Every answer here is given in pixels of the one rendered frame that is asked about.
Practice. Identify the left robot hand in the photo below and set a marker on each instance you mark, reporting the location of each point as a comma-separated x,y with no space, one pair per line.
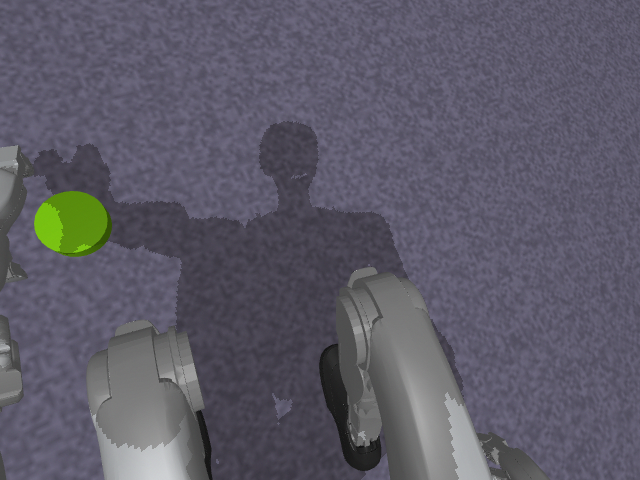
14,166

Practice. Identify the right robot hand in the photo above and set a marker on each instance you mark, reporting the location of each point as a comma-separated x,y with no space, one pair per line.
515,464

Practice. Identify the left robot foot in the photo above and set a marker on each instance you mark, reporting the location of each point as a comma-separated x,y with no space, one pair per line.
206,442

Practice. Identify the tin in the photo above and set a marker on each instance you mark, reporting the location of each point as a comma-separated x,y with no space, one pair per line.
73,224

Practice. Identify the left robot arm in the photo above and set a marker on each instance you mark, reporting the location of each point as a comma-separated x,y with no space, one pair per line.
11,385

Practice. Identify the right robot foot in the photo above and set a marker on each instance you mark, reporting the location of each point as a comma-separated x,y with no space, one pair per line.
361,458

